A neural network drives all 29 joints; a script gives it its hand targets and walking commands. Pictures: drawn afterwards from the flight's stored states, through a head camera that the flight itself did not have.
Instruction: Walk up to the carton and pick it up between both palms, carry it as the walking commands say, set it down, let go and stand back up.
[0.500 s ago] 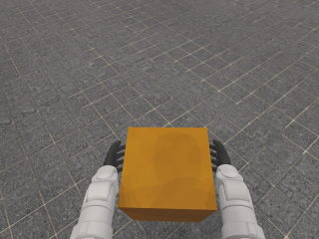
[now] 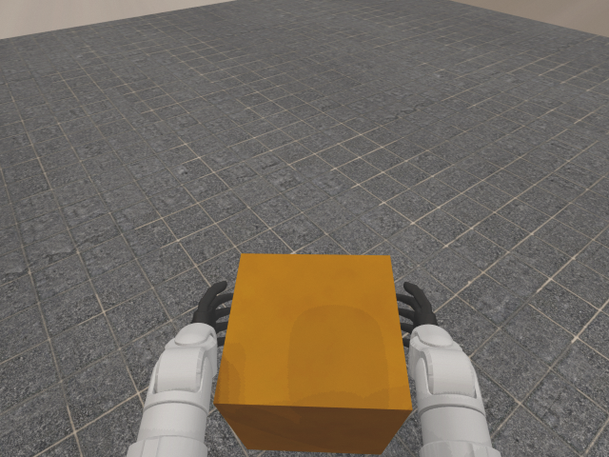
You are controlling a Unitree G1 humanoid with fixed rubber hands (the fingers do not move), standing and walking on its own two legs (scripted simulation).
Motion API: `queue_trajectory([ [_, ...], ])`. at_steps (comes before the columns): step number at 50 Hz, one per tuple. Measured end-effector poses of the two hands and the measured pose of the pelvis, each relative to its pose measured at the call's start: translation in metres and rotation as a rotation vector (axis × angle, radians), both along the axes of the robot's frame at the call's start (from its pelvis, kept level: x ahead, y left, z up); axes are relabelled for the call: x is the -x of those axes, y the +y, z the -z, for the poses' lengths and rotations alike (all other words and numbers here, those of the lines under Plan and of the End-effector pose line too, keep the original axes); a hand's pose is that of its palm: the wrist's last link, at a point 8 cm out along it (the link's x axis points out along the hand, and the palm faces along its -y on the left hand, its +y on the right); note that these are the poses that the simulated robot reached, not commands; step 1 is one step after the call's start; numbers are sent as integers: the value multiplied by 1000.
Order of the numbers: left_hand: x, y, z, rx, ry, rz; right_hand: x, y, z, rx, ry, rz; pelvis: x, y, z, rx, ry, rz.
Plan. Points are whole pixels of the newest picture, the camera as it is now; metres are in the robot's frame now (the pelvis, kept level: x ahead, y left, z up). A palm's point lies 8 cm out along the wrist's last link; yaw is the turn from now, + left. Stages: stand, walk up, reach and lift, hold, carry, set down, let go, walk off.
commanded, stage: reach and lift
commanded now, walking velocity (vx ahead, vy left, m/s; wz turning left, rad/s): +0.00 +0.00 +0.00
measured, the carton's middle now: (314, 358) +0.29 -0.01 -0.04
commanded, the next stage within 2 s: hold in 0.98 s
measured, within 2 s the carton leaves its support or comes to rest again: neither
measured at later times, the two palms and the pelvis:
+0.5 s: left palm (194, 337) +0.29 +0.15 +0.03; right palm (416, 333) +0.29 -0.15 +0.03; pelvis -0.01 +0.01 +0.00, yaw -1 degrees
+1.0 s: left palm (186, 350) +0.27 +0.16 +0.03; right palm (415, 342) +0.27 -0.14 +0.04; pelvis +0.00 +0.00 +0.00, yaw +0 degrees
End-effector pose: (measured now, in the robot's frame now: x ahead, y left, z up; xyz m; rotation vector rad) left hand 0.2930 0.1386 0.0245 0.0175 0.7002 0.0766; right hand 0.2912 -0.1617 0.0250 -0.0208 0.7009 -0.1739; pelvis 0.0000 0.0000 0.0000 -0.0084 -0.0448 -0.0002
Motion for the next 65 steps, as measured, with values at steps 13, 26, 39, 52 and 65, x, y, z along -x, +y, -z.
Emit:
queue_trajectory([
  [13,11,16,-16,11,-15,-27,6,16,-17,4,-15,-17,3,8,-2,0,-66,0],
  [26,6,11,-5,2,18,-16,-1,11,-9,30,18,-38,5,6,0,-3,-53,11],
  [39,12,12,-4,6,30,-32,3,12,-6,28,29,-48,-11,-3,-4,-1,-46,3],
  [52,29,17,-6,1,12,-28,19,17,-11,36,11,-50,1,2,-3,-3,-66,-2],
  [65,27,16,-1,3,25,-12,23,16,-6,19,22,-21,12,8,1,-5,-79,13],
])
